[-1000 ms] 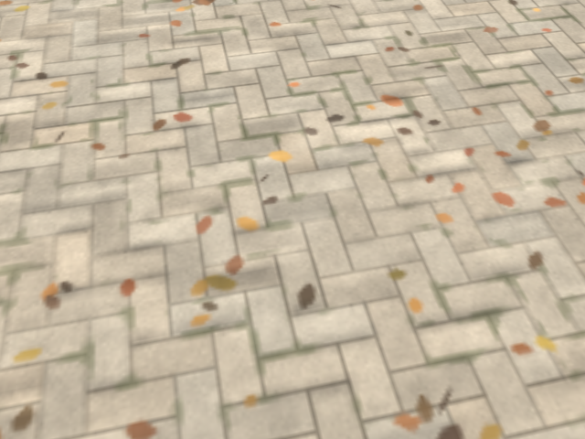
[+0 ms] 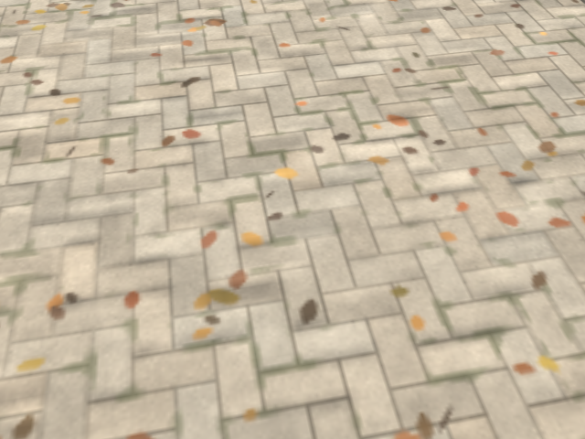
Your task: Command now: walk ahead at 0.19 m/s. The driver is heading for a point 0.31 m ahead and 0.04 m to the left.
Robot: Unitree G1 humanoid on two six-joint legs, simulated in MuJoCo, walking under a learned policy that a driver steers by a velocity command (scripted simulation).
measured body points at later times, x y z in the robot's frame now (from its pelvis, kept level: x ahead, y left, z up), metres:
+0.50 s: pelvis +0.16 +0.05 +0.00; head +0.20 +0.06 +0.44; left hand +0.26 +0.27 -0.16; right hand +0.06 -0.16 -0.15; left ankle +0.04 +0.11 -0.74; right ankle +0.26 -0.04 -0.71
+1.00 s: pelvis +0.25 +0.05 +0.00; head +0.25 +0.06 +0.45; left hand +0.25 +0.27 -0.16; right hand +0.23 -0.16 -0.16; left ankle +0.23 +0.17 -0.74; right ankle +0.29 -0.02 -0.74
